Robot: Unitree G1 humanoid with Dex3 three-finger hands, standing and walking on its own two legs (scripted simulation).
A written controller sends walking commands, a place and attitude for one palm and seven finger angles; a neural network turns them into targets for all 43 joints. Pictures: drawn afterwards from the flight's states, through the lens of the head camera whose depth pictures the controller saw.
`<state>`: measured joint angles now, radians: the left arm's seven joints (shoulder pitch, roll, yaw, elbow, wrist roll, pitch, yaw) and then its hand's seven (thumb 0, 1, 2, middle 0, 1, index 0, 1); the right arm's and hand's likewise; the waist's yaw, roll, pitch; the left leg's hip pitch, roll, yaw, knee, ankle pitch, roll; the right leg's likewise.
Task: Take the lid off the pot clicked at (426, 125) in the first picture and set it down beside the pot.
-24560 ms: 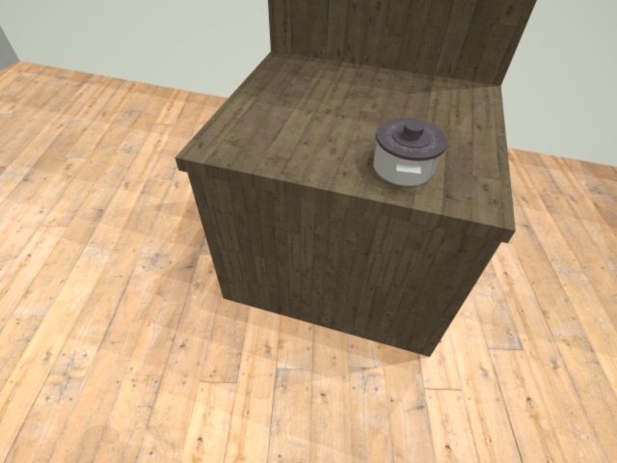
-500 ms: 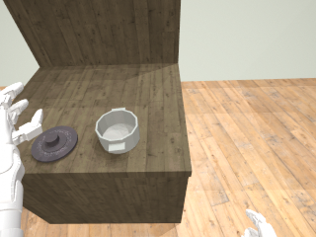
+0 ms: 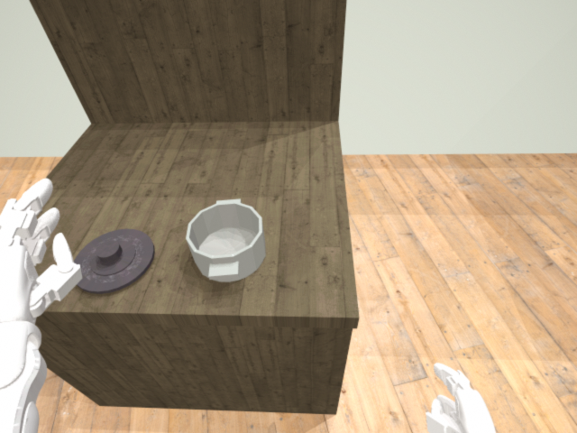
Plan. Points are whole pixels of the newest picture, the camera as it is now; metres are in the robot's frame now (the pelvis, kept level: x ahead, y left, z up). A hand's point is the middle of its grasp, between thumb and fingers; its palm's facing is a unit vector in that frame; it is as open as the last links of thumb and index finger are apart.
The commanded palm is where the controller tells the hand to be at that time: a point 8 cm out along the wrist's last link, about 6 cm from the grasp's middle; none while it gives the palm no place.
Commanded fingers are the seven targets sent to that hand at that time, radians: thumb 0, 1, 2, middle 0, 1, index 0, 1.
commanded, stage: draw the hand back to the body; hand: left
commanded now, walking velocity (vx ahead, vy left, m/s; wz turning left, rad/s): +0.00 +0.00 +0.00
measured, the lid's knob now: (109, 251) +0.42 +0.41 -0.05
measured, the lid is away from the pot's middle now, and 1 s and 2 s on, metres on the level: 0.24 0.24 0.24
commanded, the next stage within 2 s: step back with the hand held close in 0.52 s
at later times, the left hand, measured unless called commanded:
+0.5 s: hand (57, 334) +0.17 +0.25 +0.15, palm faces +0.37 -0.85 -0.38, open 7.4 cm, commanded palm +0.12 +0.30 +0.17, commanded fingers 0.00 0.90 0.90 -0.20 -0.30 -0.20 -0.30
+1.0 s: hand (36, 351) +0.15 +0.28 +0.14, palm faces +0.26 -0.85 -0.46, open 7.4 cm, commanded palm +0.09 +0.33 +0.17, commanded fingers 0.00 0.90 0.90 -0.20 -0.30 -0.20 -0.30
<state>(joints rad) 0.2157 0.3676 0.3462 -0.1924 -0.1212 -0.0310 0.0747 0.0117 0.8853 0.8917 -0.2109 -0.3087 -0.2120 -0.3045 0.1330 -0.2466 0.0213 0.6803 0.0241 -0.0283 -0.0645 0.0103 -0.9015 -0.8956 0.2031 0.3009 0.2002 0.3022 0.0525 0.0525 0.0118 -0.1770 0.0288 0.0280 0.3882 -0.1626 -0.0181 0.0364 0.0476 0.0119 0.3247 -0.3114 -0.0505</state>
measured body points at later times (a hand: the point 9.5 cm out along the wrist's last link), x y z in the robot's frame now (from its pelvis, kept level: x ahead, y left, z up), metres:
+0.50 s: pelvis -0.01 +0.01 +0.00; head -0.03 -0.01 +0.45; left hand +0.14 +0.30 +0.18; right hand +0.19 -0.20 -0.09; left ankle +0.03 +0.14 -0.74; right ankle -0.08 -0.08 -0.74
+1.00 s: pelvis -0.03 +0.05 -0.01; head -0.01 +0.04 +0.44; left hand +0.13 +0.32 +0.17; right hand +0.15 -0.19 -0.09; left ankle +0.03 +0.14 -0.74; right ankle -0.08 -0.08 -0.74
